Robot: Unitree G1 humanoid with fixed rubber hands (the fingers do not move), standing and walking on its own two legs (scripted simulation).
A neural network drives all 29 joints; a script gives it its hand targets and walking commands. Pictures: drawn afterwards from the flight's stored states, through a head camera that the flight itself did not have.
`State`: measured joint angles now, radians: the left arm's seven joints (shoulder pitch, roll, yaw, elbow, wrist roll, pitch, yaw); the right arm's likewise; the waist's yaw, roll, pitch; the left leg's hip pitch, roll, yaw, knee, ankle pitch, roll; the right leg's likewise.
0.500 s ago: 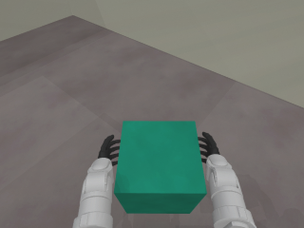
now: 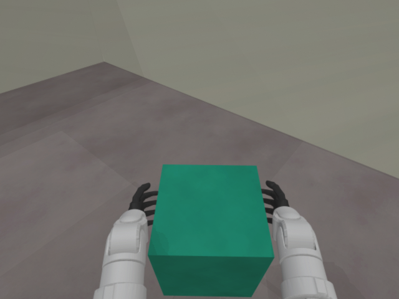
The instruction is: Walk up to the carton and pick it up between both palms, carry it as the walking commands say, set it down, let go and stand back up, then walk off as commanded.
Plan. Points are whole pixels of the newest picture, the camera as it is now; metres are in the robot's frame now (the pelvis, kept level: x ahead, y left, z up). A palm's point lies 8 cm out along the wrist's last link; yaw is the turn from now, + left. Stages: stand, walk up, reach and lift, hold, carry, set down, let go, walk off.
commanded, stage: reach and lift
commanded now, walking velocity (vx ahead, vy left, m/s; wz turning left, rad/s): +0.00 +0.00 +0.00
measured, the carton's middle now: (208, 232) +0.30 +0.01 -0.03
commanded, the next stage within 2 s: hold in 1.04 s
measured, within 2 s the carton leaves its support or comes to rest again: neither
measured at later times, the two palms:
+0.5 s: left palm (143, 212) +0.30 +0.15 +0.05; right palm (286, 216) +0.30 -0.15 +0.05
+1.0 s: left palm (141, 217) +0.29 +0.15 +0.05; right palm (286, 221) +0.29 -0.15 +0.05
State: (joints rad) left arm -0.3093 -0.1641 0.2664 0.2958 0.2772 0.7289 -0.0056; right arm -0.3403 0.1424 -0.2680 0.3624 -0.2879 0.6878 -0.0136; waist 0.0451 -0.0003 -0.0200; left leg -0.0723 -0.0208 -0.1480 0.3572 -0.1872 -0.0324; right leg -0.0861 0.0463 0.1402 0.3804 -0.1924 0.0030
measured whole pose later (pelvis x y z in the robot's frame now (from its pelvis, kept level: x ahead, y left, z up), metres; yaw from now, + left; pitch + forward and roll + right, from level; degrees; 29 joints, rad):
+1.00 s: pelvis +0.01 +0.01 +0.00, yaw +1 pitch -7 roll +0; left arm -0.25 -0.15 0.19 0.23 0.26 0.77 -0.01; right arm -0.26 0.15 -0.23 0.24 -0.28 0.75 -0.02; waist 0.00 0.00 -0.01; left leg -0.04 -0.03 -0.15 0.34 -0.19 -0.02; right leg -0.04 0.03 0.13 0.35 -0.19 0.01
